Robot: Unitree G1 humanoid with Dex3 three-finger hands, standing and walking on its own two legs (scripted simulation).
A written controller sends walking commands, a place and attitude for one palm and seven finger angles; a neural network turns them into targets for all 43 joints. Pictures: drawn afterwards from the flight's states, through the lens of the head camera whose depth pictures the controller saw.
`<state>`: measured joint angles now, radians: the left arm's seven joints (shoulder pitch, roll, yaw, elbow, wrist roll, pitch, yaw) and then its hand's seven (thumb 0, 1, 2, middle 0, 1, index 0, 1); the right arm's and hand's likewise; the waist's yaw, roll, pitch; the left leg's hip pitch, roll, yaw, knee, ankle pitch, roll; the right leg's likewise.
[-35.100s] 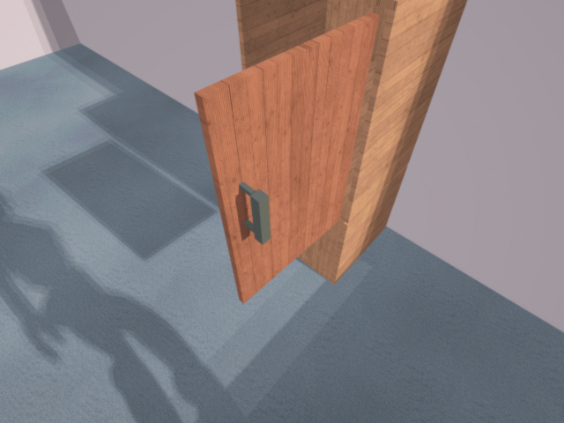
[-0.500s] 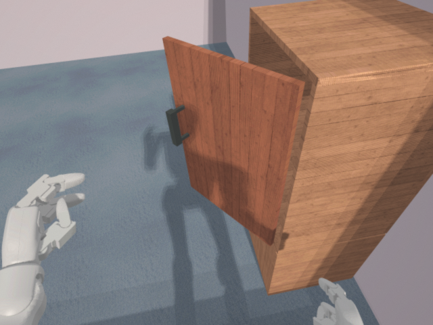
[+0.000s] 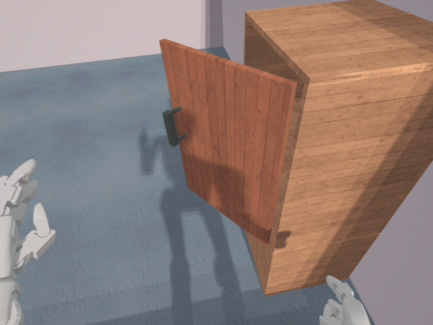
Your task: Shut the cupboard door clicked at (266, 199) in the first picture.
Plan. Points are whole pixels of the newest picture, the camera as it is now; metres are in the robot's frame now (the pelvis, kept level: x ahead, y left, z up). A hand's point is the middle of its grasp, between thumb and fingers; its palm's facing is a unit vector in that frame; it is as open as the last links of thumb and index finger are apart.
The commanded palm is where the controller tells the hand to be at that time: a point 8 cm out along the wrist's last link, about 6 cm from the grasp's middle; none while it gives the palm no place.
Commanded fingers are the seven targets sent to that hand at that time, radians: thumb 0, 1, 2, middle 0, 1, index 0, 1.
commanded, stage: step back with the hand held close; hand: left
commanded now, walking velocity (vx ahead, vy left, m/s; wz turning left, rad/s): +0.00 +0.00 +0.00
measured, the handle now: (175, 126) +0.67 +0.22 +0.00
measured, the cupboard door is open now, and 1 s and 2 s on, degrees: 36 36 36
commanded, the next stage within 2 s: stop stepping back and stand still in 1.74 s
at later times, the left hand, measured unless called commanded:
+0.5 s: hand (21, 240) +0.18 +0.30 +0.16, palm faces +0.38 -0.77 -0.52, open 7.4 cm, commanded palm +0.11 +0.33 +0.17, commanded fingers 0.00 0.90 0.90 -0.20 -0.30 -0.20 -0.30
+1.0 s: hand out of the picture +0.09 +0.29 +0.16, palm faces +0.47 -0.77 -0.44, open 7.4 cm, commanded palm +0.03 +0.33 +0.17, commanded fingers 0.00 0.90 0.90 -0.20 -0.30 -0.20 -0.30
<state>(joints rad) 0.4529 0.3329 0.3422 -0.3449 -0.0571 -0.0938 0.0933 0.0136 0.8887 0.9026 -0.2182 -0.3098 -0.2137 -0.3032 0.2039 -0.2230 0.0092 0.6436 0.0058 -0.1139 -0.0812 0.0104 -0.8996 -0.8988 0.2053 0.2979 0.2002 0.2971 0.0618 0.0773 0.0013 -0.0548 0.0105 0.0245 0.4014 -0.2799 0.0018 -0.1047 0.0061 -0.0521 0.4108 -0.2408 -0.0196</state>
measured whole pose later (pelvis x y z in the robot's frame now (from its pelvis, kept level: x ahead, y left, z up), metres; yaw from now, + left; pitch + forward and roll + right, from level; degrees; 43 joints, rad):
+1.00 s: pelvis -0.11 +0.03 -0.02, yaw +0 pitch +0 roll -1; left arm 0.51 0.40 0.45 -0.48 -0.01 -0.26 0.16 0.01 0.89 0.90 -0.21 -0.30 -0.21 -0.30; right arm 0.26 -0.23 0.00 0.59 0.01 -0.05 -0.08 0.01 -0.90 -0.90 0.21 0.30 0.20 0.30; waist -0.02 -0.01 -0.01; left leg -0.43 -0.01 0.04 0.68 -0.29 0.05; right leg -0.43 -0.02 -0.04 0.57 -0.15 0.01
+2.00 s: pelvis -0.33 +0.03 -0.01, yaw -1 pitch +1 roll -4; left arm 0.58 0.45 0.44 -0.55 -0.07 -0.19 0.13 0.01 0.89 0.90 -0.21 -0.30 -0.21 -0.30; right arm 0.19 -0.15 0.01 0.55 0.00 -0.11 -0.04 0.01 -0.90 -0.90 0.21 0.30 0.20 0.30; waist -0.03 0.01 -0.05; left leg -0.46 0.11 0.16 0.38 -0.07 0.02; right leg -0.21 0.08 -0.10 0.62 -0.52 -0.02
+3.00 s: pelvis -0.39 +0.05 -0.02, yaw -4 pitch +0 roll +1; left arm 0.25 0.22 -0.02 0.70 0.02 0.04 -0.01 0.01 0.91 0.90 -0.20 -0.30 -0.20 -0.29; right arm 0.10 -0.27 0.02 0.79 -0.02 0.00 0.01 0.01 -0.90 -0.90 0.20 0.30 0.20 0.30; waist -0.02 0.00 0.02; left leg -0.34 0.03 0.06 0.58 -0.23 -0.01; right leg -0.26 -0.04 -0.11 0.63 -0.37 -0.03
